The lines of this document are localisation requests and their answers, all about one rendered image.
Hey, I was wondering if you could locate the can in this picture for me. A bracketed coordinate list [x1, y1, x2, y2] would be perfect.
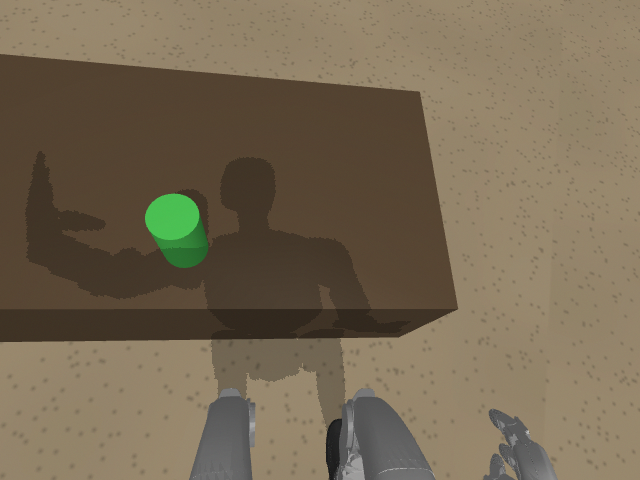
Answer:
[145, 194, 208, 268]

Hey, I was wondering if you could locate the right robot hand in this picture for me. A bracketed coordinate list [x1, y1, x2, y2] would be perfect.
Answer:
[483, 409, 558, 480]

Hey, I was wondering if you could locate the right robot foot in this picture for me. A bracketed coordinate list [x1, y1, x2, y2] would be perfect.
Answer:
[326, 419, 342, 480]

